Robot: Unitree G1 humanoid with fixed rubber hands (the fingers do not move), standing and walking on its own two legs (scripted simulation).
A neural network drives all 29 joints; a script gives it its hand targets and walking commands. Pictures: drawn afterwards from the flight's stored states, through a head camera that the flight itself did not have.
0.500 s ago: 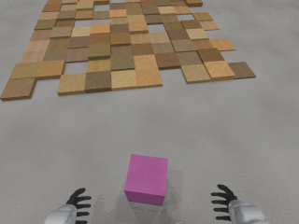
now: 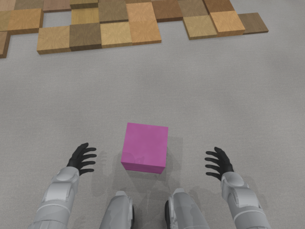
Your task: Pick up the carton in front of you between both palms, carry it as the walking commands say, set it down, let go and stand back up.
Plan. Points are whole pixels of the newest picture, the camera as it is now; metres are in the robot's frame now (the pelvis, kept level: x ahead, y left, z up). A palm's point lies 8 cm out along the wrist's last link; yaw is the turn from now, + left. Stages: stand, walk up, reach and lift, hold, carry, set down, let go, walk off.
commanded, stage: reach and lift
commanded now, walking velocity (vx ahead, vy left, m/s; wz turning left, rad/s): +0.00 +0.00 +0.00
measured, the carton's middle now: (145, 149) +0.45 +0.01 -0.56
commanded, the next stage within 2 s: none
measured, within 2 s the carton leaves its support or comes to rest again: neither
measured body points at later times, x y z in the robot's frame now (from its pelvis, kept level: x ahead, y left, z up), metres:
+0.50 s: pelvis -0.04 +0.01 -0.05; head +0.24 +0.02 +0.31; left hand +0.50 +0.20 -0.14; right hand +0.43 -0.19 -0.14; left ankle +0.05 +0.12 -0.65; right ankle +0.05 -0.12 -0.65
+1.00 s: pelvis -0.04 +0.01 -0.18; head +0.30 +0.02 +0.12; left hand +0.48 +0.20 -0.35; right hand +0.43 -0.20 -0.34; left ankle +0.05 +0.12 -0.65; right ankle +0.05 -0.12 -0.65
